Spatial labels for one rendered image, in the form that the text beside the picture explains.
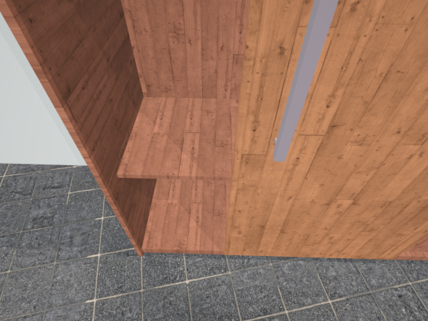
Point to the wardrobe door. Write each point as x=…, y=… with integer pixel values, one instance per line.
x=354, y=183
x=420, y=246

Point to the handle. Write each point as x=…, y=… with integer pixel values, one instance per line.
x=315, y=36

